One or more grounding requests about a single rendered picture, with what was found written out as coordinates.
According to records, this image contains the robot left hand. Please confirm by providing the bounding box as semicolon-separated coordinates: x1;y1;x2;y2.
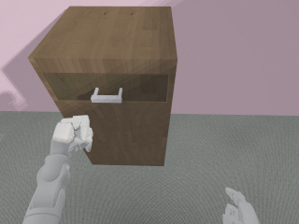
50;115;93;160

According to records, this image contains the handle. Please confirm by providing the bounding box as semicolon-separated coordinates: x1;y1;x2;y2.
91;88;122;104

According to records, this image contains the cabinet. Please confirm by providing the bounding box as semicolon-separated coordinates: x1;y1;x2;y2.
28;6;178;166

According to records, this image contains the robot right hand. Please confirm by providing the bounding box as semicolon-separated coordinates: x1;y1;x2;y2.
222;187;260;224

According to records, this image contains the drawer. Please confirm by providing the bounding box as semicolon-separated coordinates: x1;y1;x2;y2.
44;73;169;102

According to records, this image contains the left robot forearm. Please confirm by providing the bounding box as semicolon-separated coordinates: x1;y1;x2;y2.
22;154;72;224

